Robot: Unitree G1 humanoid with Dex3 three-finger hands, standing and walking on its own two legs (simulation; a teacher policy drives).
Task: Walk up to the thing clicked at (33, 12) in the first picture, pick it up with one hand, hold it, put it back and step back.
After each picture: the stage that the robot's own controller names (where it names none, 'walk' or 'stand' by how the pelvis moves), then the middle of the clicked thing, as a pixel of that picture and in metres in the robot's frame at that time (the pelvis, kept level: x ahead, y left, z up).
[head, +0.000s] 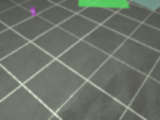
stand; (33, 11) +2.13 +0.71 -0.72
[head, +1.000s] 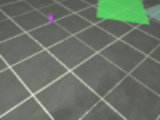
walk; (50, 18) +2.05 +0.38 -0.71
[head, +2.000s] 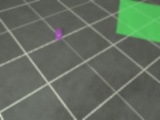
walk; (58, 34) +1.43 +0.19 -0.72
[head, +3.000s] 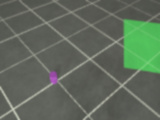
walk; (53, 77) +0.89 +0.23 -0.71
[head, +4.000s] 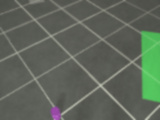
walk; (56, 113) +0.50 +0.23 -0.70
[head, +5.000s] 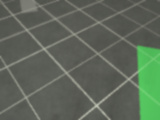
stand; out of the picture +0.34 +0.22 -0.72
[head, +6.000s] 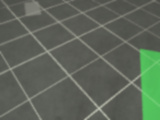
stand; out of the picture +0.35 +0.21 -0.73
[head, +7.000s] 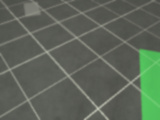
stand; out of the picture +0.34 +0.22 -0.73
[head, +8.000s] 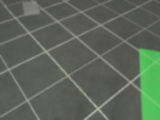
stand; out of the picture +0.33 +0.22 -0.73
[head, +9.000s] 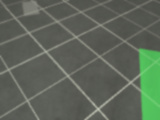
go down; out of the picture +0.33 +0.22 -0.73
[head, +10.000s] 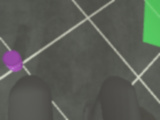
go down; (13, 61) +0.42 +0.25 -0.30
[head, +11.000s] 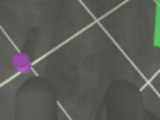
approach; (22, 63) +0.41 +0.25 -0.29
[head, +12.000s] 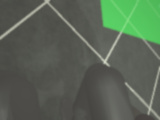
close in; out of the picture +0.39 +0.29 -0.22
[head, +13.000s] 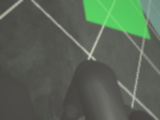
close; out of the picture +0.39 +0.30 -0.22
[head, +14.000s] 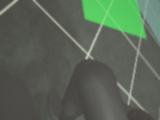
lift; out of the picture +0.38 +0.29 -0.22
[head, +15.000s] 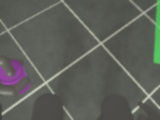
lift; (15, 78) +0.33 +0.22 -0.03
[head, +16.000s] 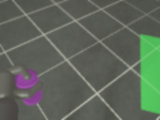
hold; (29, 87) +0.33 +0.18 +0.01
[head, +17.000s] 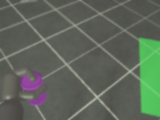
hold; (34, 89) +0.33 +0.17 +0.01
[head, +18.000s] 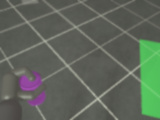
hold; (33, 89) +0.33 +0.17 +0.01
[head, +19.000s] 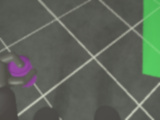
crouch; (23, 72) +0.38 +0.20 -0.06
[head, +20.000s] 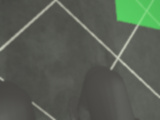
lower; out of the picture +0.43 +0.28 -0.17
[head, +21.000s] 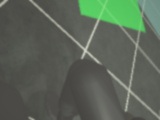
lower; out of the picture +0.41 +0.31 -0.22
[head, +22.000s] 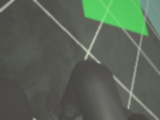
lower; out of the picture +0.40 +0.30 -0.22
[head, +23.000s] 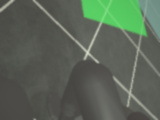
lower; out of the picture +0.40 +0.30 -0.22
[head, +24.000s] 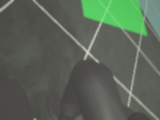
lower; out of the picture +0.40 +0.30 -0.22
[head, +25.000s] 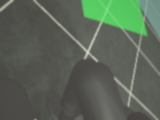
open; out of the picture +0.39 +0.30 -0.22
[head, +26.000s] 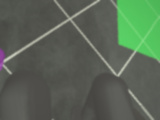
stand; out of the picture +0.40 +0.27 -0.25
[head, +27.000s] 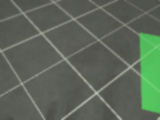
stand; out of the picture +0.36 +0.20 -0.63
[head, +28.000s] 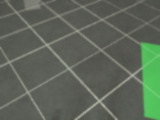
stand; out of the picture +0.38 +0.21 -0.66
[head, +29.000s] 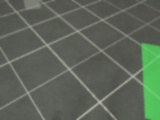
stand; out of the picture +0.37 +0.21 -0.67
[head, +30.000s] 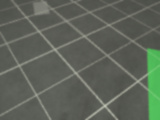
stand; out of the picture +0.38 +0.19 -0.72
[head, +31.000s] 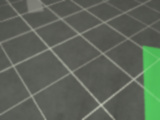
stand; out of the picture +0.35 +0.21 -0.73
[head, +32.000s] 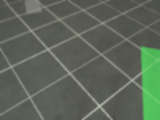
stand; out of the picture +0.34 +0.21 -0.73
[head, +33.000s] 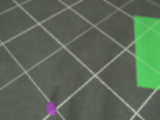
walk; (51, 108) +0.44 +0.22 -0.69
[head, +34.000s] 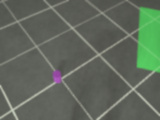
walk; (57, 76) +0.70 +0.19 -0.69
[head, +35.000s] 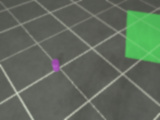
stand; (55, 65) +0.96 +0.26 -0.70
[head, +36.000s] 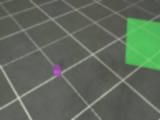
stand; (57, 70) +0.97 +0.23 -0.72
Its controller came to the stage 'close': yes
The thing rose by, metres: 0.71
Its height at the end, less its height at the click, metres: +0.00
